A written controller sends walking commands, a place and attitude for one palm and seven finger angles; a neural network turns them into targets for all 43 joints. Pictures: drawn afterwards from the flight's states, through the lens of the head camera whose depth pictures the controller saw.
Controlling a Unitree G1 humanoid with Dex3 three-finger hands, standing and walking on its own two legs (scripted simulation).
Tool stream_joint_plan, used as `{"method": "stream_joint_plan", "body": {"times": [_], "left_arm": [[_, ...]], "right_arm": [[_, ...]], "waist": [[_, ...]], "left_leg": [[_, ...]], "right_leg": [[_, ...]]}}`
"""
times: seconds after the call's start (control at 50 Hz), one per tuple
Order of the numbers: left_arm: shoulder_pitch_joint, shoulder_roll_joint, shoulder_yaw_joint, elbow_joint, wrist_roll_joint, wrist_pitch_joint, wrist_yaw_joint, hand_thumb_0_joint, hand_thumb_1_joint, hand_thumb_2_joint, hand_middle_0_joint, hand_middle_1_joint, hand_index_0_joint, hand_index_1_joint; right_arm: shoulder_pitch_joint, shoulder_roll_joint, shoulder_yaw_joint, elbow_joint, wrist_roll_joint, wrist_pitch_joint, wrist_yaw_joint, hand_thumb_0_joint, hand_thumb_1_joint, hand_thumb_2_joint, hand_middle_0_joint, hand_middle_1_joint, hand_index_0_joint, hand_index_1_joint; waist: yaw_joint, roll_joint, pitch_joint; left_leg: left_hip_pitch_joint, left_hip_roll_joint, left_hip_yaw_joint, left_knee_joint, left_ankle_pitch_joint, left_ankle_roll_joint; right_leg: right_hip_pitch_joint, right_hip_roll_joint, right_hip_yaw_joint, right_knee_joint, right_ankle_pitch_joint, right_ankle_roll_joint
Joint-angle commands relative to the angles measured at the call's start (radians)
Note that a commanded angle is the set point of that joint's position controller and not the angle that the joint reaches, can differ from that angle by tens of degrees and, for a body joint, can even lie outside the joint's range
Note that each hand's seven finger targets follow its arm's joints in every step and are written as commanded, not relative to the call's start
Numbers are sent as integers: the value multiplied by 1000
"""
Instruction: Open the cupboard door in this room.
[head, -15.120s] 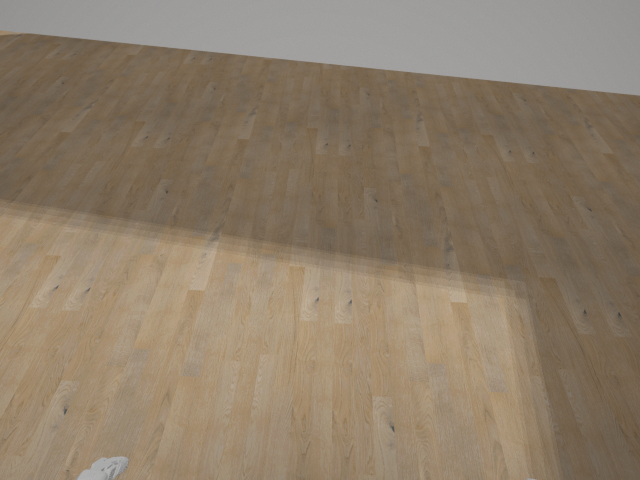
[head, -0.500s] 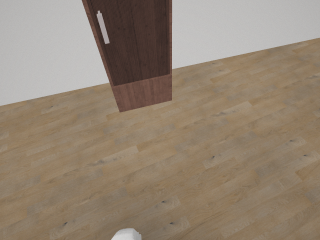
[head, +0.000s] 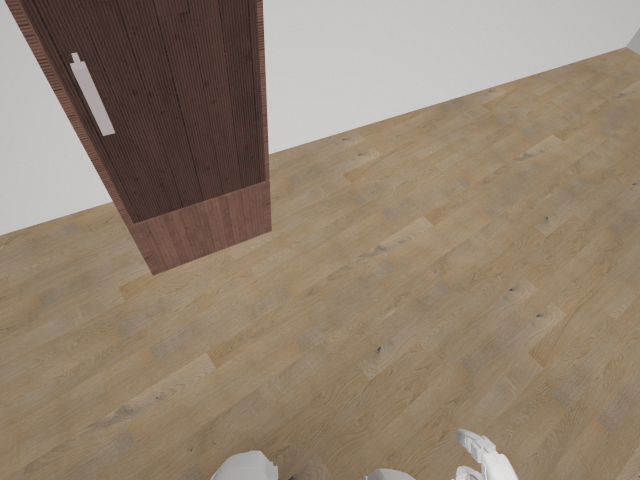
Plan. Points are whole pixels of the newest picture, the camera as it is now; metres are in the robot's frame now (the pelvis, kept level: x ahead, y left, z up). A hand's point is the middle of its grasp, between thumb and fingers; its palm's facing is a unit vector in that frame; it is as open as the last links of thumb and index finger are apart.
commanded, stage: walk to a spot facing it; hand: left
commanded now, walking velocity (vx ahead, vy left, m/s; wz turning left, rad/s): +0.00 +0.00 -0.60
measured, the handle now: (92, 94) +0.72 +0.55 -0.02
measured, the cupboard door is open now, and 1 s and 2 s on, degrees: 0 0 0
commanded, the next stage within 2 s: turn to face it in 0.40 s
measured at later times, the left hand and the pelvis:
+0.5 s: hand (282, 343) +0.32 +0.10 -0.15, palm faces -0.35 -0.91 -0.22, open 7.4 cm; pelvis +0.10 -0.03 -0.01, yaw -17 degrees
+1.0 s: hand (208, 405) +0.22 +0.19 -0.17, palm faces -0.08 -0.97 -0.21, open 7.4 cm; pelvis +0.13 +0.00 +0.01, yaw -8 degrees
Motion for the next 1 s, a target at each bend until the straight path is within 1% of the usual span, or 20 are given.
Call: {"method": "stream_joint_plan", "body": {"times": [0.0,0.1,0.32,0.36,0.4,0.42,0.44,0.46,0.48,0.5,0.54,0.6,0.64,0.76,0.84,0.86,0.88,0.9,0.92,0.98], "left_arm": [[1,23,18,-108,5,8,-18,0,900,900,-200,-300,-200,-300],[-66,10,27,-145,8,44,-19,0,900,900,-200,-300,-200,-300],[-342,26,12,-243,6,47,-18,0,900,900,-200,-300,-200,-300],[-339,37,13,-251,6,36,-14,0,900,900,-200,-300,-200,-300],[-234,63,21,-237,4,20,-8,0,900,900,-200,-300,-200,-300],[-125,99,31,-211,4,3,-3,0,900,900,-200,-300,-200,-300],[-11,213,52,-178,11,-15,11,0,900,900,-200,-300,-200,-300],[57,297,64,-152,-13,-12,24,0,900,900,-200,-300,-200,-300],[48,273,60,-158,-25,-6,38,0,900,900,-200,-300,-200,-300],[-31,238,48,-173,-21,0,42,0,900,900,-200,-300,-200,-300],[-149,151,14,-194,-16,-4,46,0,900,900,-200,-300,-200,-300],[-218,97,-10,-182,-7,-24,45,0,900,900,-200,-300,-200,-300],[-211,86,-20,-164,-6,-29,40,0,900,900,-200,-300,-200,-300],[-125,131,9,-123,3,-12,47,0,900,900,-200,-300,-200,-300],[-126,154,19,-128,-4,-1,49,0,900,900,-200,-300,-200,-300],[-127,137,19,-132,-9,6,48,0,900,900,-200,-300,-200,-300],[-100,84,16,-158,-14,14,44,0,900,900,-200,-300,-200,-300],[-155,58,-1,-196,-12,19,43,0,900,900,-200,-300,-200,-300],[-203,74,4,-195,-4,31,50,0,900,900,-200,-300,-200,-300],[-194,84,16,-170,-5,24,32,0,900,900,-200,-300,-200,-300]], "right_arm": [[159,-136,-38,20,-1,-10,-23,0,-900,-900,200,300,200,300],[200,-133,-49,43,4,-7,-29,0,-900,-900,200,300,200,300],[353,-181,-75,92,-12,31,-28,0,-900,-900,200,300,200,300],[359,-196,-83,89,-11,38,-24,0,-900,-900,200,300,200,300],[333,-217,-90,70,-5,42,-20,0,-900,-900,200,300,200,300],[326,-222,-92,54,3,43,-15,0,-900,-900,200,300,200,300],[333,-172,-79,16,14,51,-5,0,-900,-900,200,300,200,300],[277,-133,-67,-30,15,61,-11,0,-900,-900,200,300,200,300],[219,-133,-58,-38,19,71,-24,0,-900,-900,200,300,200,300],[202,-114,-58,-28,15,78,-25,0,-900,-900,200,300,200,300],[237,-100,-51,25,0,98,-22,0,-900,-900,200,300,200,300],[323,-73,-41,87,1,112,-20,0,-900,-900,200,300,200,300],[319,-64,-35,101,6,111,-18,0,-900,-900,200,300,200,300],[147,-81,-43,46,12,101,-5,0,-900,-900,200,300,200,300],[176,-94,-48,38,8,96,3,0,-900,-900,200,300,200,300],[214,-117,-54,39,6,90,7,0,-900,-900,200,300,200,300],[248,-203,-71,28,-3,80,7,0,-900,-900,200,300,200,300],[275,-265,-85,25,-6,86,0,0,-900,-900,200,300,200,300],[287,-264,-88,40,-9,84,-13,0,-900,-900,200,300,200,300],[169,-215,-72,4,-6,75,-18,0,-900,-900,200,300,200,300]], "waist": [[-41,164,-120],[-34,140,-111],[-131,188,-89],[-131,204,-93],[-76,193,-169],[-19,148,-228],[23,-121,-322],[34,-220,-366],[35,-158,-375],[3,-98,-318],[-69,-18,-225],[-129,-68,-189],[-123,-94,-173],[-44,-119,-121],[-70,-84,-148],[-89,8,-170],[-97,264,-187],[-124,352,-158],[-141,309,-174],[-84,162,-163]], "left_leg": [[121,279,-176,-366,400,55],[156,258,-52,-362,509,49],[332,308,45,-248,649,64],[340,319,52,-200,740,54],[362,314,99,-59,856,15],[289,294,124,127,813,-30],[-58,197,140,399,301,-93],[-267,43,45,665,-383,-146],[-244,57,-125,667,-360,-125],[-265,64,-156,682,-301,-116],[-192,61,-164,646,-171,-116],[-61,38,-165,495,-92,-114],[-16,18,-155,379,-79,-110],[-52,-4,-120,193,-174,-104],[90,-11,-81,-79,-16,-87],[184,25,-129,-209,118,-70],[265,219,-411,-287,384,23],[251,364,-571,-358,585,146],[212,335,-573,-363,519,152],[215,212,-429,-330,456,116]], "right_leg": [[-161,-93,-13,102,119,28],[-249,-104,-21,51,244,57],[-199,-76,-117,-388,129,48],[-142,-46,-145,-458,80,26],[-9,-11,-161,-599,124,-1],[175,-18,-141,-751,277,-17],[535,-230,137,-760,754,-103],[595,-445,382,-719,1391,-234],[527,-410,317,-743,1301,-246],[478,-375,280,-762,1082,-236],[272,-291,150,-832,870,-175],[102,-223,11,-884,718,-130],[82,-209,-18,-912,588,-125],[199,-314,13,-875,647,-175],[176,-312,-50,-773,556,-107],[116,-283,-95,-675,449,-56],[-55,-155,-174,-486,149,28],[-165,-80,-150,-276,-195,68],[-168,-84,-48,-168,-169,61],[-202,-89,-11,-90,20,71]]}}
